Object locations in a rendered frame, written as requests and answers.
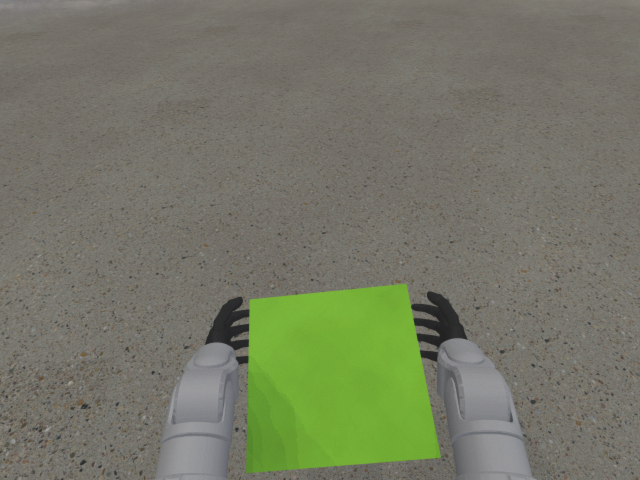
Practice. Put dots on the right robot hand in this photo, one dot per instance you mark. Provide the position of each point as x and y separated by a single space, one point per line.
449 326

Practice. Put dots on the robot right forearm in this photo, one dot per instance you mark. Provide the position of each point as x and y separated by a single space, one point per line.
483 424

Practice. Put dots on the robot left forearm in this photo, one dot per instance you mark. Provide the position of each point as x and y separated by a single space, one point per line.
199 423

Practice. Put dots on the carton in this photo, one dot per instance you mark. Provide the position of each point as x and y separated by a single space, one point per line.
336 378

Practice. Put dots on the left robot hand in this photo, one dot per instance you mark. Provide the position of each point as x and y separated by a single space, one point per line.
222 332

